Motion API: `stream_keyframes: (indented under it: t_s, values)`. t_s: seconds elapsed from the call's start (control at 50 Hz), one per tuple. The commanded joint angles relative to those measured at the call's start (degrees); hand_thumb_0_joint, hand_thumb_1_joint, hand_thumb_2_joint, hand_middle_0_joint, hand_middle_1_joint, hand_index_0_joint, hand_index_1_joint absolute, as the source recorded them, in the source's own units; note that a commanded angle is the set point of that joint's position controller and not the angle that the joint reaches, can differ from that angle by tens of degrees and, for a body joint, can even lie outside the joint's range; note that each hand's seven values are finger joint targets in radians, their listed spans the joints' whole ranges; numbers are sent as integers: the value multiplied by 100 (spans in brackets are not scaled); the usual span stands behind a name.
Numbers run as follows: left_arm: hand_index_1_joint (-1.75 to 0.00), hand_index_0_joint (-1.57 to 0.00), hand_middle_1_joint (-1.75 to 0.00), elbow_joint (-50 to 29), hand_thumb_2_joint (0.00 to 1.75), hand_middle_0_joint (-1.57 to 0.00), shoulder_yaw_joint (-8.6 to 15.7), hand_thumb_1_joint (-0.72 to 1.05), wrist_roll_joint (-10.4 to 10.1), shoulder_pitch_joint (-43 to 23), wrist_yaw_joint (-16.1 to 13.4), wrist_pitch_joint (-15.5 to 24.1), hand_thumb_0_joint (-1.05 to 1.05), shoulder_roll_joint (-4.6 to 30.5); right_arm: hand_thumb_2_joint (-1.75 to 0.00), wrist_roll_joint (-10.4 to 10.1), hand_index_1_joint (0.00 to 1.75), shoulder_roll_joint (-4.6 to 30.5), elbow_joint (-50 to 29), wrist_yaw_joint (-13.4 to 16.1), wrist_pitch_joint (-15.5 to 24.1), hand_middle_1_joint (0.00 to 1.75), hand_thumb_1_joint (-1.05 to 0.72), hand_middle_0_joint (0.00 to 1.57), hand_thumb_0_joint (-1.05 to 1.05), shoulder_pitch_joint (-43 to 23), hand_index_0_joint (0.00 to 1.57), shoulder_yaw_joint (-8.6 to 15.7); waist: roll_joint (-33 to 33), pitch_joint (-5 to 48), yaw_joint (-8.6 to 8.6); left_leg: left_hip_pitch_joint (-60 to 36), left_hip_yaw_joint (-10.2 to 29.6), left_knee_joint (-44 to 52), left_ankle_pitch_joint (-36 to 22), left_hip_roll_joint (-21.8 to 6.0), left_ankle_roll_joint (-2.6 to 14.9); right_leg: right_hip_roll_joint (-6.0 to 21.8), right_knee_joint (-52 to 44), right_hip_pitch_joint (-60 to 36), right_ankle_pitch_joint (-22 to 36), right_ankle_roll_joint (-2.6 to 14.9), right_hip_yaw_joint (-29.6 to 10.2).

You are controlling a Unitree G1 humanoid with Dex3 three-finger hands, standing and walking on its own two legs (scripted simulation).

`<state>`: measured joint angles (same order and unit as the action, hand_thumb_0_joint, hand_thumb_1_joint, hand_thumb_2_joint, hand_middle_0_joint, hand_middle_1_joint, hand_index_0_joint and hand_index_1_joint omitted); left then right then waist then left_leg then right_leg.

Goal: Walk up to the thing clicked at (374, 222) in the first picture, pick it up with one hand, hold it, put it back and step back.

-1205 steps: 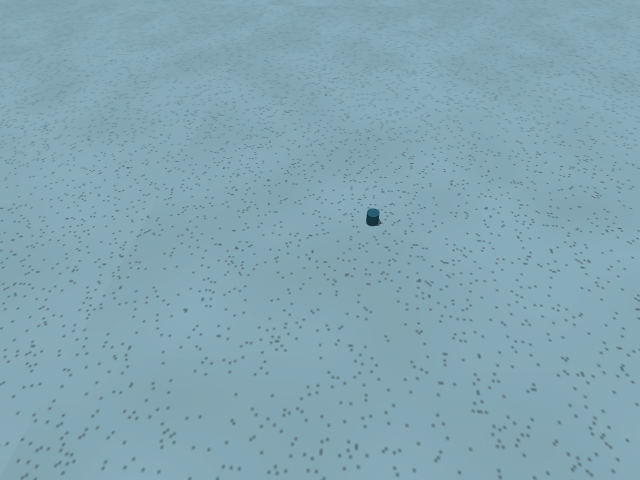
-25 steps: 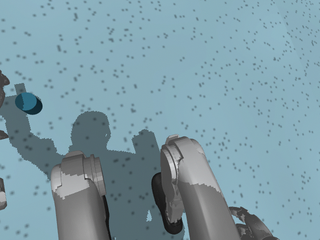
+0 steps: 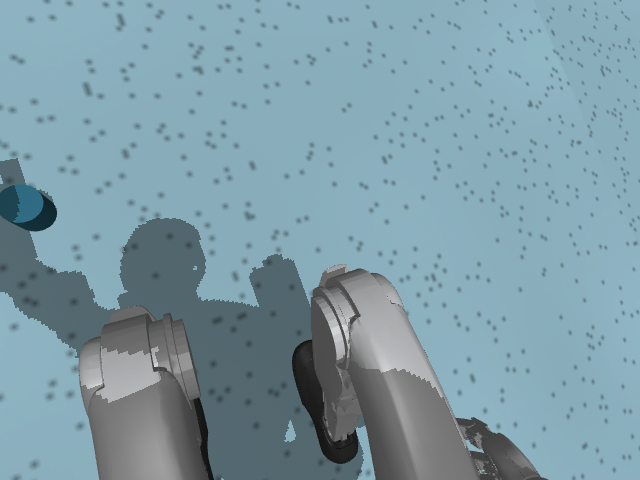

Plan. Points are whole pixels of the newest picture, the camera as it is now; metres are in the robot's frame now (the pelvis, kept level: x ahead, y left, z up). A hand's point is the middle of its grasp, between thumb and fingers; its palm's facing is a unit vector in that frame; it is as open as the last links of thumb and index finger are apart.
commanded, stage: rise first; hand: left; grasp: from above
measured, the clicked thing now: (28, 208) +0.48 +0.32 -0.29
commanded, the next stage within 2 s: none
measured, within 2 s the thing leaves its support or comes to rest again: neither
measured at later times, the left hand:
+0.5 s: hand out of the picture +0.44 +0.36 -0.19, palm faces -0.43 -0.13 -0.89, open 14.1 cm
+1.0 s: hand out of the picture +0.45 +0.36 -0.18, palm faces -0.43 -0.11 -0.89, open 14.0 cm
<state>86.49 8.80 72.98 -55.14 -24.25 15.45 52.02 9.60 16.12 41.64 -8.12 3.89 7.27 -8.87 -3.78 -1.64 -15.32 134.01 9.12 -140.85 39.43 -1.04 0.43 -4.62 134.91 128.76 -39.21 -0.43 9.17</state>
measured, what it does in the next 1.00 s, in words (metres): stands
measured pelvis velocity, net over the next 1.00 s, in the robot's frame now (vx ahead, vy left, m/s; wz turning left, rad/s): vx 0.00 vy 0.00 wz -0.01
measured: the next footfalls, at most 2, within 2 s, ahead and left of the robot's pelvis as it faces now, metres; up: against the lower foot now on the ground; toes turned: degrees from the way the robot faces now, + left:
none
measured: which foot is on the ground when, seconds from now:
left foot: down 0.00-1.00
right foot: down 0.00-1.00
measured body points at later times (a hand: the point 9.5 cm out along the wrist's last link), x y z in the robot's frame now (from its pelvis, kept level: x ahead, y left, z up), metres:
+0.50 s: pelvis +0.00 +0.00 +0.00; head +0.25 +0.11 +0.36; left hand +0.46 +0.36 -0.14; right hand +0.06 -0.26 -0.09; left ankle +0.07 +0.12 -0.29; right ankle +0.10 -0.11 -0.29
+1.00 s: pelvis +0.00 +0.00 +0.00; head +0.25 +0.10 +0.36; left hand +0.47 +0.36 -0.13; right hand +0.06 -0.26 -0.09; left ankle +0.07 +0.12 -0.29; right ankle +0.10 -0.11 -0.29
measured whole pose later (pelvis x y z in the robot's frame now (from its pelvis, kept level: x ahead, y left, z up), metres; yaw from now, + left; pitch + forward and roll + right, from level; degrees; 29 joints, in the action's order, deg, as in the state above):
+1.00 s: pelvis +0.00 +0.00 +0.00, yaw -1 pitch +32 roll -11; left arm 84.8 8.2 71.5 -56.0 -21.7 14.6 53.6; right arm 9.3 16.7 40.0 -9.0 4.4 7.1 -9.8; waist -3.4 -2.1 -15.5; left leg 133.9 9.6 -140.4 39.1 -0.9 0.6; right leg -4.7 134.0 128.3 -38.8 -0.7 9.6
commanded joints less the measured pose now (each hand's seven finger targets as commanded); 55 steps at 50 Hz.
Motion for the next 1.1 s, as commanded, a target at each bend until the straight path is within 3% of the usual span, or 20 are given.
stream_keyframes:
  t_s: [0.0, 0.14, 0.18, 0.24, 0.3, 0.4, 0.42, 0.46, 0.52, 0.62, 0.66, 0.7, 0.74, 0.78, 0.84, 0.86, 1.0, 1.08]
  values:
    - [-100, -8, -99, -768, 101, -9, 103, -56, -96, -1646, -220, -22, 0, 1641, -90, -8, 30, 1551, -21, 60, 38, 30, -90, 20, 0, 1216, 20, 450, 2207, 3777, -50, -2895, -364, 1344, -1019, 4, 139, -108, -1355, -1855, 1326, 220, 215]
    - [-101, -8, -100, -902, 101, -8, 200, -56, -134, -1577, -176, -41, 0, 1869, -90, 14, 30, 1585, -38, 38, 50, 30, -90, 20, 0, 1220, 20, 388, 2398, 4033, 8, -3102, -348, 1321, -1345, -4, 115, -118, -1281, -2085, 1596, 219, 239]
    - [-99, -9, -98, -877, 100, -9, 263, -54, -202, -1605, -198, -25, 0, 1899, -90, 0, 30, 1614, -72, 38, 36, 30, -90, 20, 0, 1153, 20, 397, 2369, 3944, 15, -2990, -332, 1364, -1149, -6, 117, -112, -1287, -1961, 1415, 224, 262]
    - [-101, -7, -100, -729, 101, -8, 124, -56, -182, -1474, -144, -51, 0, 1762, -90, -1, 30, 1598, -65, 29, 56, 30, -90, 20, 0, 1133, 20, 381, 2296, 3774, -20, -2937, -329, 1300, -1089, -17, 131, -130, -1320, -1882, 1379, 224, 254]
    - [-100, -8, -100, -790, 100, -9, 225, -54, -197, -1484, -142, -36, 0, 1899, -90, 23, 30, 1621, -90, 35, 38, 30, -90, 20, 0, 1154, 20, 356, 2232, 3872, -27, -2833, -347, 1258, -1177, -17, 151, -130, -1343, -2092, 1501, 186, 249]
    - [-100, -8, -100, -794, 100, -9, 127, -54, -238, -1503, -89, -12, 0, 1819, -90, -7, 30, 1620, -90, 16, 42, 30, -90, 20, 0, 1103, 20, 358, 2350, 3774, -7, -2949, -284, 1344, -1058, -18, 117, -136, -1297, -1879, 1338, 225, 297]
    - [-101, -8, -100, -865, 100, -9, 135, -54, -216, -1579, -88, -1, 0, 1807, -90, 13, 30, 1647, -116, 15, 48, 30, -90, 20, 0, 1138, 20, 364, 2448, 3671, -79, -2984, -251, 1413, -1033, -22, 94, -113, -1286, -1833, 1314, 225, 326]
    - [-100, -8, -99, -980, 101, -9, 182, -55, -142, -1559, -75, 3, 0, 1923, -90, 1, 30, 1642, -123, 7, 24, 30, -90, 20, 0, 1117, 20, 368, 2558, 3848, 25, -3042, -243, 1439, -1097, -19, 72, -126, -1234, -1848, 1350, 246, 342]
    - [-101, -8, -100, -979, 101, -8, 59, -55, -176, -1564, -88, 11, 0, 1656, -90, -2, 30, 1638, -125, 0, 16, 30, -90, 20, 0, 1110, 20, 384, 2509, 3760, -37, -3077, -223, 1473, -997, -21, 71, -111, -1257, -1726, 1270, 243, 353]
    - [-100, -8, -99, -975, 102, -9, 30, -56, -142, -1497, -60, -53, 0, 1653, -90, -52, 30, 1631, -119, -8, 11, 30, -90, 20, 0, 1114, 20, 415, 2589, 3746, 30, -3241, -220, 1522, -1059, -23, 61, -97, -1263, -1602, 1298, 254, 328]
    - [-101, -7, -99, -1158, 102, -9, 80, -56, -161, -1680, -73, -41, 0, 1666, -90, -41, 30, 1656, -116, -11, 4, 30, -90, 20, 0, 1167, 20, 430, 2662, 3846, -29, -3259, -216, 1547, -1100, -15, 46, -86, -1245, -1646, 1344, 246, 344]
    - [-101, -7, -100, -1042, 102, -8, -27, -56, -197, -1575, -64, -61, 0, 1533, -90, -61, 30, 1610, -114, -8, 2, 30, -90, 20, 0, 1121, 20, 427, 2529, 3796, -10, -3208, -216, 1531, -1060, -19, 68, -103, -1268, -1592, 1320, 248, 342]
    - [-100, -8, -99, -1030, 102, -9, 47, -56, -182, -1638, -75, -80, 0, 1597, -90, -61, 30, 1620, -133, -8, 20, 30, -90, 20, 0, 1206, 20, 431, 2419, 3698, -73, -3065, -245, 1518, -1031, -4, 86, -87, -1320, -1667, 1325, 232, 318]
    - [-99, -9, -98, -1109, 101, -10, 86, -55, -183, -1612, -59, -84, 0, 1716, -90, -67, 30, 1591, -114, -11, 13, 30, -90, 20, 0, 1211, 20, 413, 2396, 3863, 13, -3032, -321, 1459, -1136, 3, 107, -106, -1370, -1877, 1427, 219, 269]
    - [-101, -9, -100, -940, 101, -10, -12, -54, -225, -1666, -31, -87, 0, 1598, -90, -60, 30, 1549, -97, -8, 25, 30, -90, 20, 0, 1180, 20, 384, 2234, 3750, -48, -2842, -344, 1419, -1020, 0, 135, -115, -1425, -1916, 1348, 204, 238]
    - [-100, -9, -99, -944, 100, -10, 51, -54, -206, -1653, -11, -99, 0, 1724, -90, -67, 30, 1575, -127, -5, 38, 30, -90, 20, 0, 1201, 20, 390, 2196, 3757, -43, -2854, -352, 1395, -1031, 4, 148, -105, -1433, -1933, 1357, 198, 226]
    - [-98, -12, -98, -1029, 98, -12, 110, -51, -257, -1499, 105, -89, 0, 1817, -90, -68, 30, 1580, -164, 1, -16, 30, -90, 20, 0, 1159, 20, 376, 2280, 4061, 77, -3014, -345, 1381, -1223, 0, 134, -123, -1390, -2137, 1478, 198, 225]
    - [-98, -10, -97, -1057, 99, -11, 77, -52, -260, -1533, 129, -44, 0, 1791, -90, -79, 30, 1597, -172, 13, -27, 30, -90, 20, 0, 1143, 20, 403, 2356, 3793, 33, -2887, -326, 1464, -925, 11, 120, -116, -1401, -1897, 1216, 229, 255]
